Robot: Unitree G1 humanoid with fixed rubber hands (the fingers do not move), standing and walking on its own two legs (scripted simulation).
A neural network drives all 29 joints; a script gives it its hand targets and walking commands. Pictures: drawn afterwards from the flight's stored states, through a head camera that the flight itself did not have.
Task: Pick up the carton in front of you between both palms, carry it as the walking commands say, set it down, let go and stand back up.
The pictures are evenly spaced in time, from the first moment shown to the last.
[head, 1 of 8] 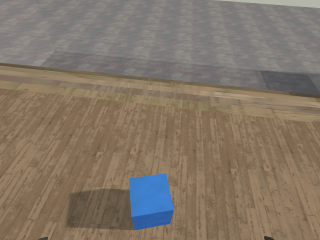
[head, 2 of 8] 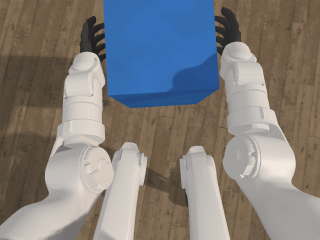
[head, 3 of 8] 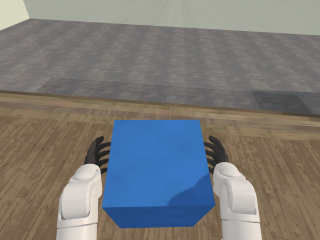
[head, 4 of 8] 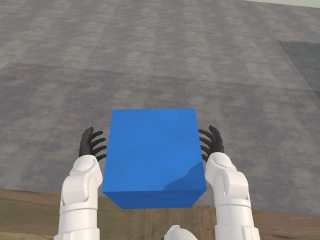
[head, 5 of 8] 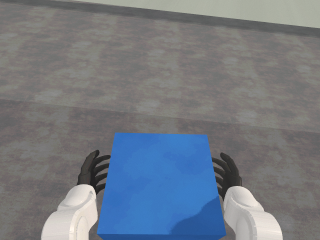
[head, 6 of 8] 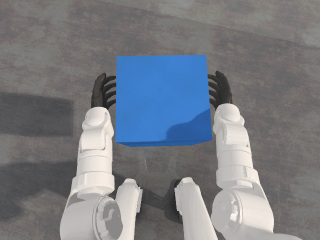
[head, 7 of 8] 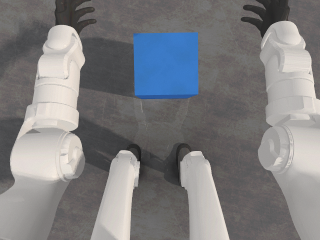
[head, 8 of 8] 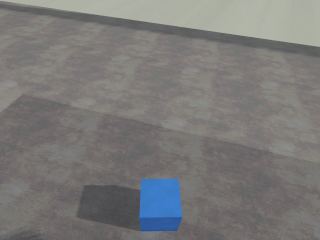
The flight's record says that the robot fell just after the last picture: no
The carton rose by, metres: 0.68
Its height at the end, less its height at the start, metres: -0.82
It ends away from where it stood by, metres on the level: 4.71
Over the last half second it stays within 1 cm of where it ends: yes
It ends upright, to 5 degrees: yes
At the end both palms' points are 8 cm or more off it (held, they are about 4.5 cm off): yes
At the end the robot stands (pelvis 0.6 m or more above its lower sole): yes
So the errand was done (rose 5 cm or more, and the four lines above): yes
